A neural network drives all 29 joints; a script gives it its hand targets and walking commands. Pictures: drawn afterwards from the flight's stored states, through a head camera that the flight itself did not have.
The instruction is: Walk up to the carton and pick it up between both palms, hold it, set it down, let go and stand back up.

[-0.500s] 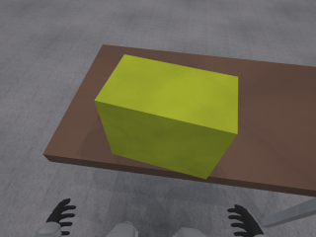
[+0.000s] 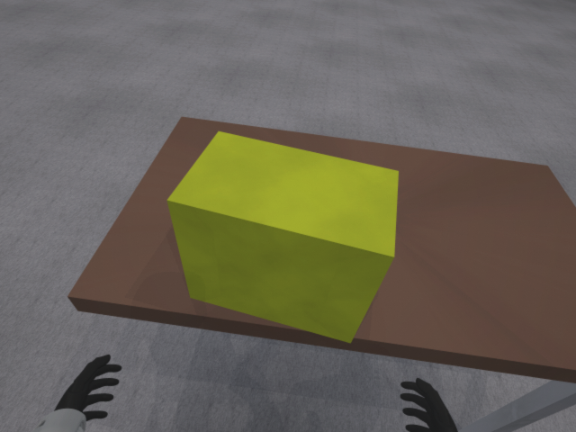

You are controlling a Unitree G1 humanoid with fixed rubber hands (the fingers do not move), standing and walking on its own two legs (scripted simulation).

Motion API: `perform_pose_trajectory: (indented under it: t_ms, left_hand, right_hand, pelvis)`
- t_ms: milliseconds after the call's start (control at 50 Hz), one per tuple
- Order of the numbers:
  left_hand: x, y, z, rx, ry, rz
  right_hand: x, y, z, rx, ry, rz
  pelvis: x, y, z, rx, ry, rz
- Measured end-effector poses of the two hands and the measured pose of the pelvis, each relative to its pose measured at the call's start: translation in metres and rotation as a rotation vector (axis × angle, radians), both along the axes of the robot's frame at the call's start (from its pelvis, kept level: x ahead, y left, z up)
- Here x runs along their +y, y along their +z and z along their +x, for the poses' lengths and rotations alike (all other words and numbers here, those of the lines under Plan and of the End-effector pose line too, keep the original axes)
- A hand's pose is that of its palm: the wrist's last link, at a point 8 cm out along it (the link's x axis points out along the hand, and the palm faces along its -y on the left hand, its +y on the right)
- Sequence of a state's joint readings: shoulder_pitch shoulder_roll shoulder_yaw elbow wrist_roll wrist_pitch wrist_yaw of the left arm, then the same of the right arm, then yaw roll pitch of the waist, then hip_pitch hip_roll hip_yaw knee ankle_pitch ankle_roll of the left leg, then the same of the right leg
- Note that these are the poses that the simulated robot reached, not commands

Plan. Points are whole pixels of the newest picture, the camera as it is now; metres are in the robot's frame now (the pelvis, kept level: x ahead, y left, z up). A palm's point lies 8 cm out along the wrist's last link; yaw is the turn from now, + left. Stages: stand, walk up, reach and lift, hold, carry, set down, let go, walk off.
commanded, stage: reach and lift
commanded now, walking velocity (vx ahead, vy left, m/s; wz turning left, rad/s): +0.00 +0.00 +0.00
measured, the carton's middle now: (286, 239) +0.38 +0.01 +0.05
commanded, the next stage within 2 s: none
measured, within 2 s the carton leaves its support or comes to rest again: neither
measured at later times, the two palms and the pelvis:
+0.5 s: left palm (72, 356) +0.21 +0.28 +0.00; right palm (439, 395) +0.17 -0.20 +0.00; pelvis +0.02 +0.01 +0.01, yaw +0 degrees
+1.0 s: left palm (60, 338) +0.21 +0.28 +0.04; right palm (455, 376) +0.17 -0.20 +0.06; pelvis +0.02 +0.01 +0.01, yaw +0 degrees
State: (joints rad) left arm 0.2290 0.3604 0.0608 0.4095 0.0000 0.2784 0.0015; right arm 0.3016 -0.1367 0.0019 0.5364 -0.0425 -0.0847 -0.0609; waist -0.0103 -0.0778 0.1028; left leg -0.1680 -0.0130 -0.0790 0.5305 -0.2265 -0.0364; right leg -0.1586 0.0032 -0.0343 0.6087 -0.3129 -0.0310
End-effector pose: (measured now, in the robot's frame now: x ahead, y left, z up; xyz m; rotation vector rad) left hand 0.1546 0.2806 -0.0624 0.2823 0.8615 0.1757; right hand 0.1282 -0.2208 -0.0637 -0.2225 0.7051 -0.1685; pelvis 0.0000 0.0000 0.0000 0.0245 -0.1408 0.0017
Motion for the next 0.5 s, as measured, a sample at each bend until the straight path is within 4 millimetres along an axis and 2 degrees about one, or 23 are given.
perform_pose_trajectory:
  t_ms: [140,320,500]
  left_hand:
    - [-0.002,0.021,0.013,-0.107,-0.043,-0.005]
    - [0.002,0.040,0.032,-0.187,-0.072,-0.051]
    - [0.001,0.058,0.053,-0.288,-0.110,-0.095]
  right_hand:
    - [0.012,0.017,0.000,-0.065,-0.073,0.054]
    - [0.015,0.050,0.023,-0.155,-0.109,0.053]
    - [0.021,0.064,0.041,-0.183,-0.149,0.091]
  pelvis:
    - [-0.003,0.001,-0.002,-0.001,0.000,0.005]
    - [0.001,0.004,0.004,0.011,0.000,0.001]
    - [0.005,0.008,0.017,0.038,0.002,-0.004]
